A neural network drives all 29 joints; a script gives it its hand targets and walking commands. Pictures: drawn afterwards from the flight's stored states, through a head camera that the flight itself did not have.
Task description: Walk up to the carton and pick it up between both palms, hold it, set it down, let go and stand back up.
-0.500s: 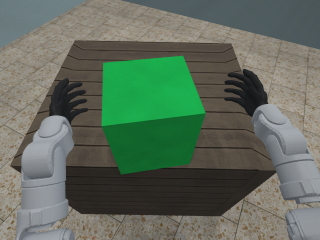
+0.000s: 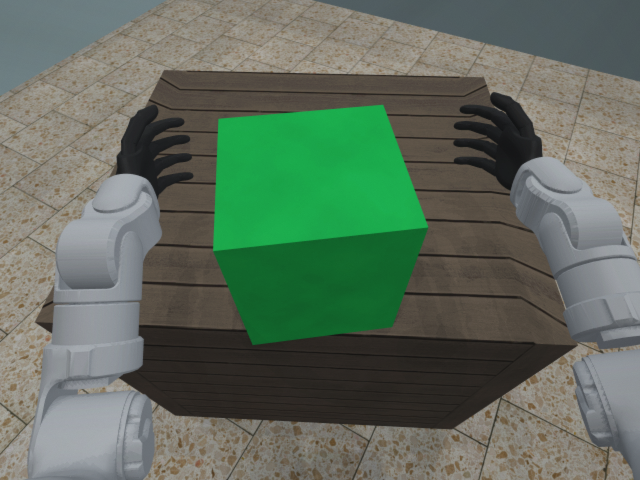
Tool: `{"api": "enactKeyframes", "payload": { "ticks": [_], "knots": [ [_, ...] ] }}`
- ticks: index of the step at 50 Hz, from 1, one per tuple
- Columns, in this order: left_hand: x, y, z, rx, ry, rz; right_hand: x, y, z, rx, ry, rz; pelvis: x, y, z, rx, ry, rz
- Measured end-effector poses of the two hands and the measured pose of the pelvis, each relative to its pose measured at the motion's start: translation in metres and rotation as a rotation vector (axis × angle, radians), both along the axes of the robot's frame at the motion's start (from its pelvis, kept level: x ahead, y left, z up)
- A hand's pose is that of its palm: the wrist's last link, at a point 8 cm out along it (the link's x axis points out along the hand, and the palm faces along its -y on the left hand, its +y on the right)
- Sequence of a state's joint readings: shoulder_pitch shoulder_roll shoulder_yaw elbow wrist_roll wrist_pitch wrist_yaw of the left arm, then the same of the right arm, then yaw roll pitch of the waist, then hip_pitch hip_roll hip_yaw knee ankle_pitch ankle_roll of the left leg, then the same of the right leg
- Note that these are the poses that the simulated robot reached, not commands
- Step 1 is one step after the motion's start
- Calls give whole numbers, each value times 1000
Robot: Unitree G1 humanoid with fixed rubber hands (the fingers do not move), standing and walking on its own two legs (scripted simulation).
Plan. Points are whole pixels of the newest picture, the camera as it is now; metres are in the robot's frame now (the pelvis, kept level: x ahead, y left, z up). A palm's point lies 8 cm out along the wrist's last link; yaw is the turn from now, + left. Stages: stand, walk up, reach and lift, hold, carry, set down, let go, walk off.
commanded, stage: reach and lift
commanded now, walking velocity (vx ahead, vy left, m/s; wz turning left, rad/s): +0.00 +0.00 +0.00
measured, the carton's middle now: (313, 232) +0.42 +0.05 +0.04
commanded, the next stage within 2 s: none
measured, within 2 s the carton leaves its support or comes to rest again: neither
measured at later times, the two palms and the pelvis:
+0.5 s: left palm (174, 257) +0.36 +0.22 +0.06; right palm (482, 230) +0.42 -0.17 +0.06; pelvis +0.00 +0.01 +0.00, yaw +0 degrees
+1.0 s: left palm (190, 250) +0.37 +0.21 +0.05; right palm (473, 216) +0.44 -0.16 +0.06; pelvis +0.00 +0.00 +0.00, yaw +0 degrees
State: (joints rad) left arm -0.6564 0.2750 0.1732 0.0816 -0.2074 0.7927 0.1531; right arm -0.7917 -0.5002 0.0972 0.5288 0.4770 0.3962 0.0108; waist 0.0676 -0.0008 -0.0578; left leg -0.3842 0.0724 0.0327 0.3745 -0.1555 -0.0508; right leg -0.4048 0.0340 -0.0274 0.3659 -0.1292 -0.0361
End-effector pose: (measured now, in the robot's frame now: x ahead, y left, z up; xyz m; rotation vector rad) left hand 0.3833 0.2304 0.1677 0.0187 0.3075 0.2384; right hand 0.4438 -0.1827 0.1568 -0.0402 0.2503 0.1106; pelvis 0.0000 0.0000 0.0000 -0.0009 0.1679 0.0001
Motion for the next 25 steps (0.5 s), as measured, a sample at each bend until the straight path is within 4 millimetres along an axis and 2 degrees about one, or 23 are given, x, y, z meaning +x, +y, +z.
{"api": "enactKeyframes", "payload": {
  "ticks": [5,10,20,25],
  "knots": [
    [-1,4,-11,-1,13,10,5,4,-9,-2,5,-2,1,1,1,-2,-4,8],
    [-7,7,-31,-8,28,13,4,6,-24,-11,5,-6,2,2,1,-3,-3,16],
    [-25,0,-96,-41,78,23,-17,3,-83,-19,50,-50,4,5,0,-4,19,16],
    [-25,-8,-112,-32,54,24,-23,10,-102,1,32,-59,2,7,-1,-4,42,7]
  ]
}}
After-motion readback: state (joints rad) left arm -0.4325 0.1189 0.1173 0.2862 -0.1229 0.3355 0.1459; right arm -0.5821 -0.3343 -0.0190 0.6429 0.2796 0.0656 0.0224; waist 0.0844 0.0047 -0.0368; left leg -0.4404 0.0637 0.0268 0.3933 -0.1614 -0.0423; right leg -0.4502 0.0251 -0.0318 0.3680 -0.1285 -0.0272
